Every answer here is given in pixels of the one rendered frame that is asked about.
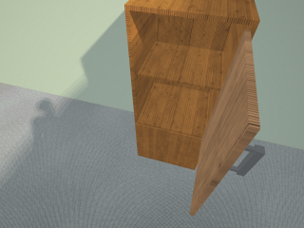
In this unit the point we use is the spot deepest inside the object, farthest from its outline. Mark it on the cupboard door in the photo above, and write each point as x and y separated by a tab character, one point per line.
233	124

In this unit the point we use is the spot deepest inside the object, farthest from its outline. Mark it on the handle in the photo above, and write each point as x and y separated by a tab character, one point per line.
255	154

